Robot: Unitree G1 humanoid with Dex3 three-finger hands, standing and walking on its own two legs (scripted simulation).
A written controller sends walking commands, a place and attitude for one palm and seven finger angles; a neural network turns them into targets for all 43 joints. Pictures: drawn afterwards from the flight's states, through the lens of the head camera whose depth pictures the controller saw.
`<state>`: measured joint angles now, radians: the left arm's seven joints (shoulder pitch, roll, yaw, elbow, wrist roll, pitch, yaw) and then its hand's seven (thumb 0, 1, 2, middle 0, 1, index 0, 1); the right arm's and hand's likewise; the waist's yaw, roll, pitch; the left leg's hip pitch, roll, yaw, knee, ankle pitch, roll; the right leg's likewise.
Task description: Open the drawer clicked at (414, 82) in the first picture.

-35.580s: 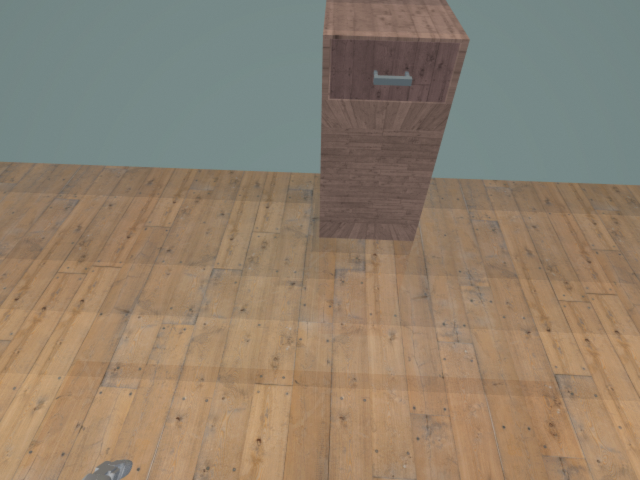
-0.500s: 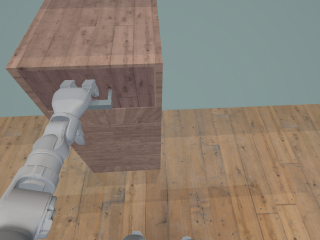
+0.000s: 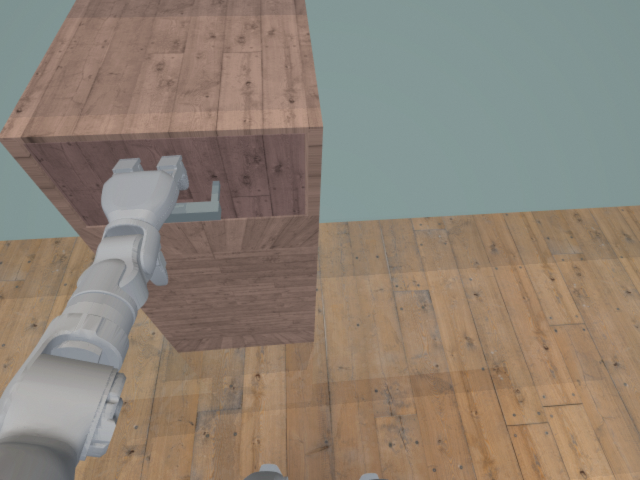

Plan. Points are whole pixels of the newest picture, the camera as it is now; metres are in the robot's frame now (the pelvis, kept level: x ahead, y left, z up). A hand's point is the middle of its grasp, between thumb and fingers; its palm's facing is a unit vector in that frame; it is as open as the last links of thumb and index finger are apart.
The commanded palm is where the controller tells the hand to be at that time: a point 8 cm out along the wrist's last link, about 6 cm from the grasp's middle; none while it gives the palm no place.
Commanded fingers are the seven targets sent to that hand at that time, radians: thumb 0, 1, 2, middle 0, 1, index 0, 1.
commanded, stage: lower the fingers behind the handle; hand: left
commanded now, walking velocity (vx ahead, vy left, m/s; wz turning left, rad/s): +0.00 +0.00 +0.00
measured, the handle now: (182, 201) +0.50 +0.20 +0.02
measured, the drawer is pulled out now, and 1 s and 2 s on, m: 0.00 0.00 0.05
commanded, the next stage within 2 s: close the thumb around the handle in 0.48 s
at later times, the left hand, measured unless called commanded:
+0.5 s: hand (162, 238) +0.45 +0.23 -0.01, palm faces -0.03 -0.06 -1.00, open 13.9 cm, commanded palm +0.43 +0.22 +0.05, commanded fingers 0.00 -0.50 0.30 -0.30 -1.20 -0.30 -1.20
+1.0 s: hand (162, 237) +0.45 +0.23 -0.01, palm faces -0.04 -0.06 -1.00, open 9.0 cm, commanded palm +0.43 +0.22 +0.05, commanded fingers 0.00 0.73 0.83 -0.39 -1.33 -0.39 -1.33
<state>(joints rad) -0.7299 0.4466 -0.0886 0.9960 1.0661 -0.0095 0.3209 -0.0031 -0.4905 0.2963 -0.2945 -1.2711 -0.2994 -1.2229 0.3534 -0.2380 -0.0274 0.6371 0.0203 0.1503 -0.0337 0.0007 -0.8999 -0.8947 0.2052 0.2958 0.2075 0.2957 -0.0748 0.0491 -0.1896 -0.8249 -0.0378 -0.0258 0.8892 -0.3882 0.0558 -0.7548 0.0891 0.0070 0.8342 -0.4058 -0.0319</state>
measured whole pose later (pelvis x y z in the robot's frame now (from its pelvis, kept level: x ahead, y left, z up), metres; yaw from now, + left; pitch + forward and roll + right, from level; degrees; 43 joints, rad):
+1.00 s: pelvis +0.01 +0.01 -0.01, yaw -1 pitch +21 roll -3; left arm -0.65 0.40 -0.06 0.95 1.07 0.02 0.39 0.00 0.21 0.60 -0.36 -1.27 -0.37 -1.28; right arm 0.33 -0.24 -0.06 0.68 0.00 0.14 -0.01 0.00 -0.90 -0.89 0.20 0.30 0.21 0.30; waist -0.06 0.06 -0.20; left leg -0.86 -0.04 -0.02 0.94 -0.43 0.06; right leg -0.79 0.09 0.01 0.87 -0.44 -0.02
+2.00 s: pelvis +0.03 +0.01 +0.01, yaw -1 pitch +17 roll -3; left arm -0.26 0.34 -0.10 0.55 1.04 0.07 0.40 -0.01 0.80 0.82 -0.35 -1.35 -0.41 -1.35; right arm 0.25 -0.23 -0.06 0.62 0.00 0.15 0.00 0.00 -0.90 -0.90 0.20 0.30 0.21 0.30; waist -0.02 0.06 -0.20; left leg -0.72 -0.04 0.00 0.87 -0.44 0.07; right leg -0.65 0.09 0.04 0.80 -0.44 -0.02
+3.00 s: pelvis +0.02 -0.01 +0.00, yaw +0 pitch +12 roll -1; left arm 0.20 0.31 -0.11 0.15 1.04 0.09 0.42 0.00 0.79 0.81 -0.37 -1.35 -0.39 -1.35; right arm 0.15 -0.23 -0.02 0.57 -0.01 0.12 0.01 0.01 -0.90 -0.90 0.20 0.30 0.20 0.30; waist 0.03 0.05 -0.17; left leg -0.65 -0.04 -0.01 0.88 -0.44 0.05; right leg -0.60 0.09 0.03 0.85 -0.47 -0.04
